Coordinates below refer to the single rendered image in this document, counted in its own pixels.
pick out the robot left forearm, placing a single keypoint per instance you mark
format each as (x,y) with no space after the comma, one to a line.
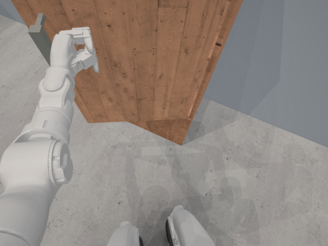
(53,116)

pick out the cupboard door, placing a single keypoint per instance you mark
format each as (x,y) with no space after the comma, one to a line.
(151,53)

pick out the handle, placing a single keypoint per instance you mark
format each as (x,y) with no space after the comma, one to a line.
(40,37)

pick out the left robot hand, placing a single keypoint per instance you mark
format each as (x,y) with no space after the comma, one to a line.
(63,52)

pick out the robot right thigh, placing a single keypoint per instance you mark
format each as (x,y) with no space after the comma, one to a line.
(185,227)

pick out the robot thigh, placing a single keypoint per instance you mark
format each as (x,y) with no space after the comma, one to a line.
(185,227)
(125,236)

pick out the robot left thigh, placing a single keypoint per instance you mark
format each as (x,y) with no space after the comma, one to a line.
(125,236)

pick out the robot left upper arm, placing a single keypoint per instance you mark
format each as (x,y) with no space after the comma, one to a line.
(32,173)

